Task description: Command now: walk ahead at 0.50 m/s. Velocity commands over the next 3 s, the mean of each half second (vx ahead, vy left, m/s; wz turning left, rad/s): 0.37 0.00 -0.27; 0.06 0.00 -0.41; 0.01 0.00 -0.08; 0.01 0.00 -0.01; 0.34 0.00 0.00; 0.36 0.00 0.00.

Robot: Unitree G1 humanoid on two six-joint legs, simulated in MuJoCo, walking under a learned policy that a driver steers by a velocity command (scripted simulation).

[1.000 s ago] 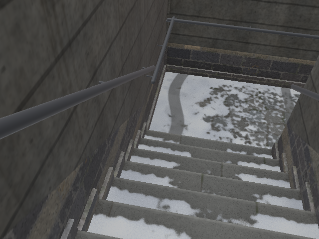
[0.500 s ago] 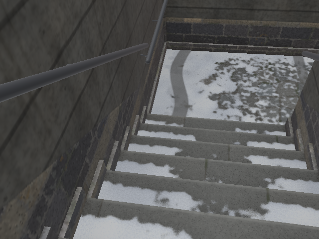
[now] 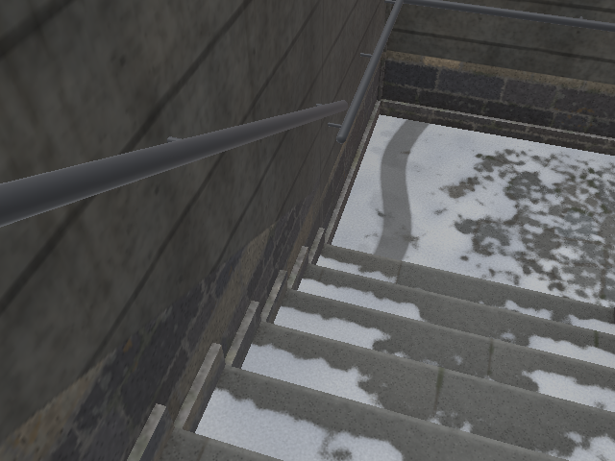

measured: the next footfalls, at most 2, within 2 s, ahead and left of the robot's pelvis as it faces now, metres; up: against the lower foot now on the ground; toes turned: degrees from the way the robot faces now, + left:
left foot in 0.04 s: +0.18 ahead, +0.12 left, -0.18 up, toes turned +3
right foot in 0.60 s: +0.41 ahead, -0.12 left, -0.36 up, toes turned -9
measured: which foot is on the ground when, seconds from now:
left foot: up 0.00-0.02, down 0.04-0.60, up 0.62-1.00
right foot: down 0.00-0.04, up 0.06-0.58, down 0.60-1.00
